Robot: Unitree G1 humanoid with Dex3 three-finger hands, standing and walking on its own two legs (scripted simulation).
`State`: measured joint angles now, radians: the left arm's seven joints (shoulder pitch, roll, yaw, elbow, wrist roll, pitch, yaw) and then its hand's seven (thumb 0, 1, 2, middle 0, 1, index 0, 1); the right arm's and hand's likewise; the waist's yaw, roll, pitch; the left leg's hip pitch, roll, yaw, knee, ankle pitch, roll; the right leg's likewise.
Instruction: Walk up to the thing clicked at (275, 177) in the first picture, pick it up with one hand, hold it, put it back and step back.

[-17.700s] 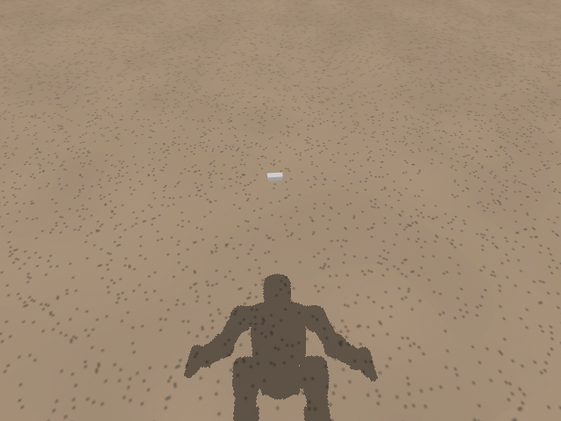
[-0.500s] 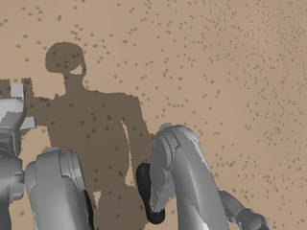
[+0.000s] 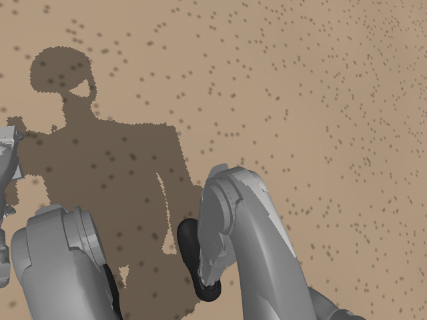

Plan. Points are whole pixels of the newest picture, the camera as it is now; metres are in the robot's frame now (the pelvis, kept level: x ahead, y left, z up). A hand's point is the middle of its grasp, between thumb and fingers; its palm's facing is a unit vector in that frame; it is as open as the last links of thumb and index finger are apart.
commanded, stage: rest palm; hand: left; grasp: from above
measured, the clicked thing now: out of the picture +0.40 +0.30 -0.29
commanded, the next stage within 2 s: close in 0.86 s
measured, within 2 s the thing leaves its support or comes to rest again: neither
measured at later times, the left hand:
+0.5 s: hand out of the picture +0.39 +0.31 -0.26, palm faces -0.52 -0.17 -0.84, open 14.5 cm
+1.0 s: hand out of the picture +0.40 +0.31 -0.26, palm faces -0.42 -0.15 -0.89, open 14.3 cm
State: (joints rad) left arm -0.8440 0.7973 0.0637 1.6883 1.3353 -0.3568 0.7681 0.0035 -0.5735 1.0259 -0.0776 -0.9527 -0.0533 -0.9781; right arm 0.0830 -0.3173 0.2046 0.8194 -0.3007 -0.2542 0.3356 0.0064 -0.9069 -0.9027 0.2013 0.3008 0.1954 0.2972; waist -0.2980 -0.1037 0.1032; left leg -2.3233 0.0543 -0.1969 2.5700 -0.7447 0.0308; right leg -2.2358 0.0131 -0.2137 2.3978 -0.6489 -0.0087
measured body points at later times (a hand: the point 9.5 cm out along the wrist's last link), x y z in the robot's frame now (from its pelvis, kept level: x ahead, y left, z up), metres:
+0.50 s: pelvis +0.01 +0.00 +0.00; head +0.27 +0.12 +0.34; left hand +0.41 +0.31 -0.21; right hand +0.08 -0.24 -0.08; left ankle +0.06 +0.12 -0.26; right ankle +0.11 -0.11 -0.26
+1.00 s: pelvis +0.00 +0.01 +0.00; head +0.25 +0.15 +0.34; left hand +0.42 +0.31 -0.21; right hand +0.07 -0.25 -0.05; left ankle +0.06 +0.12 -0.26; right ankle +0.11 -0.11 -0.26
